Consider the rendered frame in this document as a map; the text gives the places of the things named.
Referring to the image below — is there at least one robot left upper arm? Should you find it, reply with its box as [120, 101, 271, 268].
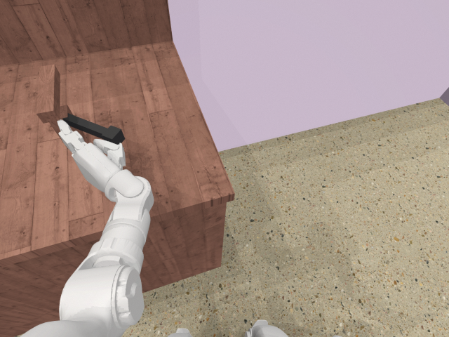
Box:
[20, 264, 145, 337]

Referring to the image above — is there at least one robot left hand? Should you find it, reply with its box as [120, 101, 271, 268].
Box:
[57, 119, 126, 192]

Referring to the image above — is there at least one robot shin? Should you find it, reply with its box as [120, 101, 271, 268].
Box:
[176, 328, 191, 335]
[252, 319, 268, 328]

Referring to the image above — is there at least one robot right shin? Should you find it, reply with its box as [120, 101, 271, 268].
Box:
[252, 319, 268, 328]

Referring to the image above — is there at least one counter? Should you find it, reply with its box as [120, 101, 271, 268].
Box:
[0, 0, 235, 337]

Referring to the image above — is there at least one tap lever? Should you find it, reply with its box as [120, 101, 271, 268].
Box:
[62, 113, 125, 145]

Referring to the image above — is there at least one robot left forearm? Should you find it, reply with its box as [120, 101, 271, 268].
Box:
[59, 169, 154, 320]

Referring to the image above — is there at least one robot left shin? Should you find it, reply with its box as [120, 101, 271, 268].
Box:
[176, 328, 191, 335]

